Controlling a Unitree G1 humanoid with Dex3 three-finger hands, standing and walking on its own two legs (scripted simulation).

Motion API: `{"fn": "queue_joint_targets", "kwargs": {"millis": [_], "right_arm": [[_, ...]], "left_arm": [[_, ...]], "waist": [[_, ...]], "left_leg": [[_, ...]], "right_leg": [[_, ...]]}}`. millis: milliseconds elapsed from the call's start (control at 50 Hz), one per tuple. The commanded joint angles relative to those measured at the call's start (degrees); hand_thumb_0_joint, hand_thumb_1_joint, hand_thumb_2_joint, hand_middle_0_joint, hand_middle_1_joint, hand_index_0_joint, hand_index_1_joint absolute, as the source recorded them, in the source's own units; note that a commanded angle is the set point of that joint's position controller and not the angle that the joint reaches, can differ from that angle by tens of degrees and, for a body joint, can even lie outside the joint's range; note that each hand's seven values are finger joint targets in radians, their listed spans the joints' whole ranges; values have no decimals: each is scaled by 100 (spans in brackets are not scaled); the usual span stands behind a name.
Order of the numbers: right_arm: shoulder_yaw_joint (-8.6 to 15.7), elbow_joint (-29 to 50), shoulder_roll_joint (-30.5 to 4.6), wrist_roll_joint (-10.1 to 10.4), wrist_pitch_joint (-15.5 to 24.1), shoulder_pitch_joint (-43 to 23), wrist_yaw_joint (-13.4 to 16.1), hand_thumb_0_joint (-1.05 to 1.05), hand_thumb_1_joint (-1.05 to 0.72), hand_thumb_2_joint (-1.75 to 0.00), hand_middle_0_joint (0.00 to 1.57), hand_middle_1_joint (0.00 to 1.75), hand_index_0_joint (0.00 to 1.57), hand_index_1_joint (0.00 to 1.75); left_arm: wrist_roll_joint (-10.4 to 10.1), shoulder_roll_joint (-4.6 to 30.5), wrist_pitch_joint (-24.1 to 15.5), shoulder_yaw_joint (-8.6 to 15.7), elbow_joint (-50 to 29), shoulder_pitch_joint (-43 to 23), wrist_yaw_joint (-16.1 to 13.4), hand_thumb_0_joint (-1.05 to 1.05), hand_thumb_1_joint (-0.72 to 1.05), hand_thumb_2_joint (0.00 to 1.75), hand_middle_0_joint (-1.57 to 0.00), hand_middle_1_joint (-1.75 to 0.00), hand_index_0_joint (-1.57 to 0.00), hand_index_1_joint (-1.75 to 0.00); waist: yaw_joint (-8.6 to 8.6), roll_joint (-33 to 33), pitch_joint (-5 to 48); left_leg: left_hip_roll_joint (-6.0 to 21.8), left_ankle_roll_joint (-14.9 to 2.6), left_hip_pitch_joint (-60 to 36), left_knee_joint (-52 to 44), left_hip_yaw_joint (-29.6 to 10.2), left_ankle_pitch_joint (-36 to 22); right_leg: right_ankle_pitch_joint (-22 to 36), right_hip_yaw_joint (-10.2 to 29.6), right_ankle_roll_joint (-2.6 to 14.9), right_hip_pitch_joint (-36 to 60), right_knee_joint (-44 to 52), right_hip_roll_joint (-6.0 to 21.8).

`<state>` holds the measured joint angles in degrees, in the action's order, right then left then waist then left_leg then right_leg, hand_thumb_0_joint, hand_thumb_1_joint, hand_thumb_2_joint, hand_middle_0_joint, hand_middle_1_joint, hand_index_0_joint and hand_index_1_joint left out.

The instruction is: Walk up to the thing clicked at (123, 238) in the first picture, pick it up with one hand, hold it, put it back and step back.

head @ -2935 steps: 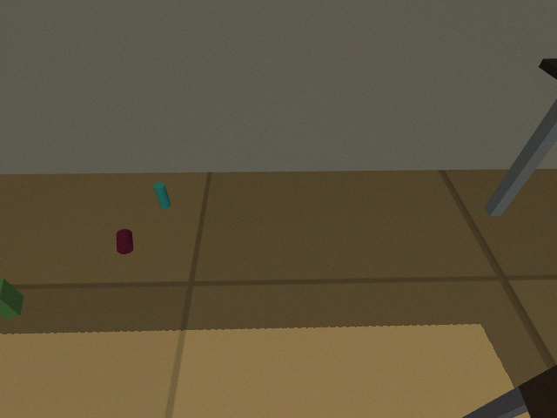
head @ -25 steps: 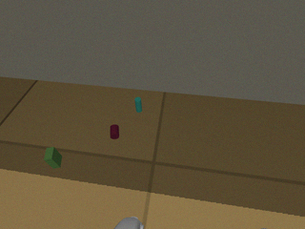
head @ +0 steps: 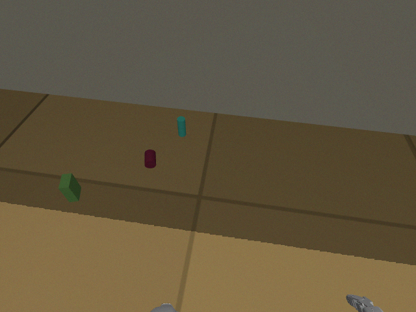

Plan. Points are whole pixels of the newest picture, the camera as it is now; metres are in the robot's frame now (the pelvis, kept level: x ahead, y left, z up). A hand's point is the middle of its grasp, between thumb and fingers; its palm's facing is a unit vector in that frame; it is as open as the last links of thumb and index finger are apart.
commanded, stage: step back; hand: left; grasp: from above
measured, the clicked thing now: (150, 158) +1.06 +0.34 -0.72
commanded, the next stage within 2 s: stand in 0.92 s
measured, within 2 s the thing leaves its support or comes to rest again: neither
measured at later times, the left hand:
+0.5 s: hand out of the picture +0.05 +0.27 -0.14, palm faces +0.05 -0.93 -0.38, open 7.4 cm
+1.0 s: hand out of the picture +0.09 +0.29 -0.14, palm faces +0.07 -0.93 -0.36, open 7.4 cm
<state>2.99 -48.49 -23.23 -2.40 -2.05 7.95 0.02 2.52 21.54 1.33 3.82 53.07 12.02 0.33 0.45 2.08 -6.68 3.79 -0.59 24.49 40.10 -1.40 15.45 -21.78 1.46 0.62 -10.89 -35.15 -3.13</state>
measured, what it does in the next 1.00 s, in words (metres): steps on the spot: left foot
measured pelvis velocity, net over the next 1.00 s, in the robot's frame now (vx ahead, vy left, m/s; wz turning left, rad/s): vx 0.02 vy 0.02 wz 0.06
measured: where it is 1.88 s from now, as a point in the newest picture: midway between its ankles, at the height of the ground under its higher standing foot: outside the picture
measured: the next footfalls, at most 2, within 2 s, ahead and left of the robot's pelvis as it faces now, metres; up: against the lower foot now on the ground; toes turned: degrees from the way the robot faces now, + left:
left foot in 0.24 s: +0.06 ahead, +0.12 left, +0.00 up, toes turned +3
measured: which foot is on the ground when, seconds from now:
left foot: down 0.00-0.00, up 0.02-0.22, down 0.24-1.00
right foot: down 0.00-1.00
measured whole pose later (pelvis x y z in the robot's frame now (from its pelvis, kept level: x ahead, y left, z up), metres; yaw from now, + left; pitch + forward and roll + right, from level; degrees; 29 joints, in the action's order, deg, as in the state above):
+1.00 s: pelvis +0.02 +0.02 +0.01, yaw +4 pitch -2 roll -1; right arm 1.7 -59.9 -19.6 -0.7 1.1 3.8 -0.1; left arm 0.2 21.4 -1.0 1.0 60.6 6.0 -0.8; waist 1.2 -0.6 -4.8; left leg -1.0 -1.5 12.9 33.2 -0.3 17.9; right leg -20.8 -1.0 -1.4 -7.1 -30.3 1.5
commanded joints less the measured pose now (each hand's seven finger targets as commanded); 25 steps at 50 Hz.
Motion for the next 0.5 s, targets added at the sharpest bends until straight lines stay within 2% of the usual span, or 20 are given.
{"fn": "queue_joint_targets", "kwargs": {"millis": [0, 20, 40, 80, 120, 140, 180, 200, 220, 240, 260, 280, 300, 340, 380, 400, 420, 440, 460, 480], "right_arm": [[362, 300, -1166, 74, 115, -257, 109, 0, -90, -90, 20, 30, 20, 30], [327, 111, -1097, 127, 168, -58, 77, 0, -90, -90, 20, 30, 20, 30], [293, 17, -977, 155, 204, 44, 66, 0, -90, -90, 20, 30, 20, 30], [256, -62, -949, 146, 243, 215, 33, 0, -90, -90, 20, 30, 20, 30], [226, -56, -917, 103, 298, 35, -18, 0, -90, -90, 20, 30, 20, 30], [231, -78, -888, 92, 335, 38, -32, 0, -90, -90, 20, 30, 20, 30], [252, -228, -827, 90, 412, 219, -33, 0, -90, -90, 20, 30, 20, 30], [284, -307, -826, 81, 460, 342, -3, 0, -90, -90, 20, 30, 20, 30], [337, -390, -866, 44, 505, 504, 35, 0, -90, -90, 20, 30, 20, 30], [371, -389, -1147, 22, 530, 484, 63, 0, -90, -90, 20, 30, 20, 30], [412, -385, -1474, 58, 518, 485, 38, 0, -90, -90, 20, 30, 20, 30], [430, -378, -1476, 49, 517, 428, 22, 0, -90, -90, 20, 30, 20, 30], [389, -352, -1405, 33, 509, 297, 23, 0, -90, -90, 20, 30, 20, 30], [352, -375, -1275, 26, 504, 130, 32, 0, -90, -90, 20, 30, 20, 30], [275, -379, -1049, 97, 426, -139, 8, 0, -90, -90, 20, 30, 20, 30], [197, -330, -842, 152, 396, -267, 0, 0, -90, -90, 20, 30, 20, 30], [173, -278, -711, 181, 381, -247, -13, 0, -90, -90, 20, 30, 20, 30], [163, -319, -658, 154, 372, -175, 8, 0, -90, -90, 20, 30, 20, 30], [202, -417, -778, 109, 393, -37, 27, 0, -90, -90, 20, 30, 20, 30], [215, -466, -857, 98, 421, 44, 17, 0, -90, -90, 20, 30, 20, 30]], "left_arm": [[73, 2028, -269, 534, -575, -461, -90, 0, 90, 90, -20, -30, -20, -30], [17, 1644, -337, 417, -581, -607, -103, 0, 90, 90, -20, -30, -20, -30], [21, 1522, -358, 381, -533, -657, -118, 0, 90, 90, -20, -30, -20, -30], [41, 1531, -386, 408, -476, -527, -91, 0, 90, 90, -20, -30, -20, -30], [55, 1509, -379, 397, -396, -241, -55, 0, 90, 90, -20, -30, -20, -30], [48, 1519, -359, 395, -359, -223, -45, 0, 90, 90, -20, -30, -20, -30], [-9, 1500, -292, 338, -369, -356, -21, 0, 90, 90, -20, -30, -20, -30], [-28, 1381, -256, 231, -354, -252, -6, 0, 90, 90, -20, -30, -20, -30], [-49, 1136, -247, 136, -329, -195, -4, 0, 90, 90, -20, -30, -20, -30], [-159, 858, -255, 35, -332, -285, 4, 0, 90, 90, -20, -30, -20, -30], [-203, 1074, -227, 121, -273, -445, -26, 0, 90, 90, -20, -30, -20, -30], [-164, 1211, -238, 143, -270, -506, -26, 0, 90, 90, -20, -30, -20, -30], [-156, 1145, -260, 135, -253, -453, -13, 0, 90, 90, -20, -30, -20, -30], [-164, 1087, -302, 132, -116, -276, -16, 0, 90, 90, -20, -30, -20, -30], [-131, 970, -371, 145, 137, 15, -40, 0, 90, 90, -20, -30, -20, -30], [-89, 1058, -412, 191, 235, 148, -74, 0, 90, 90, -20, -30, -20, -30], [-38, 1413, -439, 267, 249, 179, -96, 0, 90, 90, -20, -30, -20, -30], [-19, 1724, -441, 325, 218, 66, -87, 0, 90, 90, -20, -30, -20, -30], [-19, 1757, -450, 341, 93, -262, -75, 0, 90, 90, -20, -30, -20, -30], [-45, 1612, -469, 324, 24, -403, -81, 0, 90, 90, -20, -30, -20, -30]], "waist": [[186, -1027, -281], [27, -484, -318], [-8, -539, -175], [67, -1039, 123], [275, -1202, 85], [290, -1268, 90], [125, -1116, 192], [39, -928, 382], [-39, -689, 612], [-60, 215, 784], [-67, 309, 816], [-89, 206, 664], [-29, 280, 493], [57, 654, 312], [253, 606, 514], [361, 327, 687], [347, -374, 584], [308, -875, 444], [201, -846, 202], [149, -719, 112]], "left_leg": [[-359, 119, 220, 1389, -861, 1421], [-493, 91, 290, 1400, -914, 968], [-622, 72, 280, 1374, -762, 798], [-552, 113, 28, 1075, -558, 891], [-535, 109, 140, 307, -325, 1074], [-501, 129, -29, -62, -199, 1119], [-579, 97, -836, -1177, 178, 725], [-642, 14, -1491, -1772, 142, 253], [-375, -73, -2171, -1869, -355, -128], [627, -477, -2286, -2113, -1953, 339], [1214, -1028, -1577, -2384, -2558, 1447], [1274, -1165, -1252, -2474, -2614, 1692], [1201, -1130, -1196, -2451, -2441, 1414], [919, -870, -1057, -2295, -1933, 930], [547, -510, -570, -1817, -1294, 249], [335, -298, -274, -1370, -1013, -46], [-199, -81, 310, -747, -694, 562], [-576, -32, 442, -133, -270, 1100], [-427, 13, 414, 135, -219, 1356], [-313, 21, 430, 207, -241, 1332]], "right_leg": [[-2665, 3247, 1343, -1749, 2369, 2478], [-1490, 2426, 1096, -1321, 1982, 1991], [-814, 1869, 924, -1066, 1829, 1672], [-835, 1606, 895, -787, 1787, 1614], [-1076, 1519, 836, -324, 1787, 1531], [-978, 1508, 849, -281, 1741, 1591], [-330, 1166, 799, -453, 1396, 1526], [386, 877, 652, -567, 903, 1354], [989, 608, 477, -884, 350, 1173], [410, 154, 125, -1465, -141, 629], [-780, -127, 92, -1063, -520, 416], [-997, 37, 127, -954, -820, 468], [-1006, 48, 145, -996, -800, 480], [-602, 22, 163, -901, -296, 548], [275, -167, 171, 272, 1147, 407], [602, 120, 201, 802, 1320, 541], [-206, 1131, 431, 898, 1661, 1066], [-1228, 1963, 803, 710, 2048, 1792], [-1020, 2234, 1119, 389, 1994, 2228], [-241, 2039, 1198, 406, 1829, 2244]]}}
